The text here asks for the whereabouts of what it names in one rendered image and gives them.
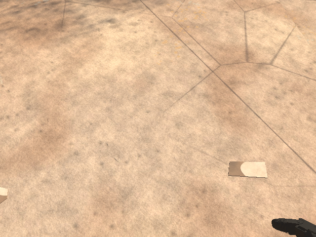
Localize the right robot hand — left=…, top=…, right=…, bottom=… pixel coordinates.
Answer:
left=272, top=218, right=316, bottom=237

